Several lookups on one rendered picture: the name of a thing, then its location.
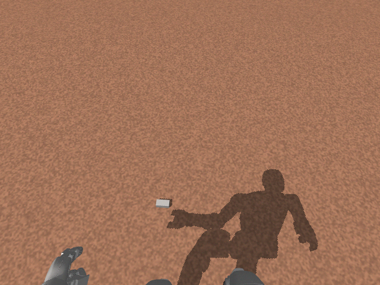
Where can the left robot hand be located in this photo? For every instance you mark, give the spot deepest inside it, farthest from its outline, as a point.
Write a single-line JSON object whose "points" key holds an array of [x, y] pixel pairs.
{"points": [[60, 268]]}

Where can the small box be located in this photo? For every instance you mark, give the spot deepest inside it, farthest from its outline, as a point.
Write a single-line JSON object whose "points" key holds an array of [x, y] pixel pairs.
{"points": [[163, 203]]}

